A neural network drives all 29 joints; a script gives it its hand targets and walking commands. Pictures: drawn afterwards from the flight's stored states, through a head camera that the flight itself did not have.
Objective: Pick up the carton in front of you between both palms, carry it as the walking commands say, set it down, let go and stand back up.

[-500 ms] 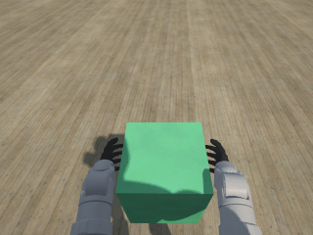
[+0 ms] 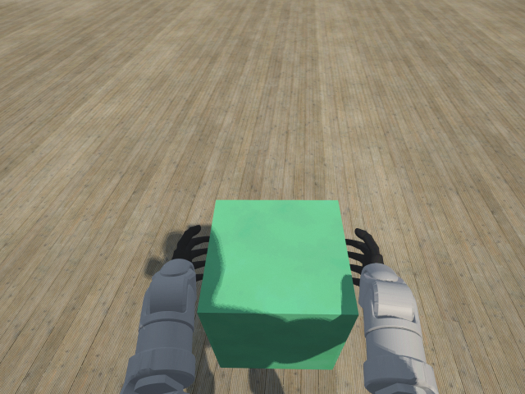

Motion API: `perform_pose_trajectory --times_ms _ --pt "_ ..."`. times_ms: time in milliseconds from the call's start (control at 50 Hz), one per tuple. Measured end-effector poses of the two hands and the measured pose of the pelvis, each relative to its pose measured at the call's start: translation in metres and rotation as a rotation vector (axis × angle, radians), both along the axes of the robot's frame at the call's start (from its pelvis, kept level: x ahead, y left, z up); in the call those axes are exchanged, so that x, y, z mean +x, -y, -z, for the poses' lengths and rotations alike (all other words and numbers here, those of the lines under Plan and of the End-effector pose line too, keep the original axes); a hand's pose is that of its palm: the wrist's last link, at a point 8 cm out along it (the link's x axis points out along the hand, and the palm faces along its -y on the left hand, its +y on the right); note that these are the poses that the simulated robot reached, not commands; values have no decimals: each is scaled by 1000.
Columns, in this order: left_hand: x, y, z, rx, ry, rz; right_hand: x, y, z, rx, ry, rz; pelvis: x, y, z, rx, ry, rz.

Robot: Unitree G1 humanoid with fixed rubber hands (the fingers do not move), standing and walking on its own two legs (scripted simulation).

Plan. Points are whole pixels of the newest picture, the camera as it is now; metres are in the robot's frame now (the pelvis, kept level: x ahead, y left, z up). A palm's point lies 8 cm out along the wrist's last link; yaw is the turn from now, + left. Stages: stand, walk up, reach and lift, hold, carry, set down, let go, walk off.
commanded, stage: set down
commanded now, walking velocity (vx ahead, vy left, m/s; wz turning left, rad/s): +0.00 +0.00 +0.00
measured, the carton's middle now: (276, 288) +0.32 +0.00 -0.03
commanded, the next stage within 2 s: none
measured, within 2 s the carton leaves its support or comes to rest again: neither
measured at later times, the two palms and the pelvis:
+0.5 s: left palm (213, 301) +0.36 +0.13 -0.15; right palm (353, 307) +0.35 -0.17 -0.16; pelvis -0.03 +0.03 -0.07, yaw -1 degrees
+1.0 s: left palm (230, 306) +0.41 +0.11 -0.29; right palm (347, 311) +0.41 -0.18 -0.30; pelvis -0.05 +0.01 -0.20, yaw +1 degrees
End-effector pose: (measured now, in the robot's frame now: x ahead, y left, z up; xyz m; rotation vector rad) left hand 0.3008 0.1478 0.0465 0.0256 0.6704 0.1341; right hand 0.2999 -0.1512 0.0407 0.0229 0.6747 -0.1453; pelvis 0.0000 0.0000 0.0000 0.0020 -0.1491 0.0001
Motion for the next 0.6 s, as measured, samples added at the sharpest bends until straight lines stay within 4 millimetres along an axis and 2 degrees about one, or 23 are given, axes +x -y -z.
perform_pose_trajectory --times_ms 100,180,240,320,440,500,600 --pt "17 2 13 -12 -16 -2 14 2 14 23 -17 24 -1 -5 5 -6 -28 2" --pt "32 7 35 4 -35 17 25 7 37 13 -35 29 -4 -11 10 -6 -86 10" --pt "41 11 61 19 -48 35 30 11 64 -6 -47 23 -8 -17 14 -2 -161 23" --pt "47 15 106 25 -51 44 35 14 110 -31 -51 10 -14 -23 24 9 -284 37" --pt "50 16 177 3 -36 15 42 16 180 -29 -36 -2 -22 -29 52 18 -494 33" --pt "55 15 199 -16 -9 -6 51 16 202 -23 -10 -8 -25 -29 69 18 -585 19" --pt "69 15 219 -42 35 -36 70 16 219 -11 34 -12 -31 -27 99 17 -682 6"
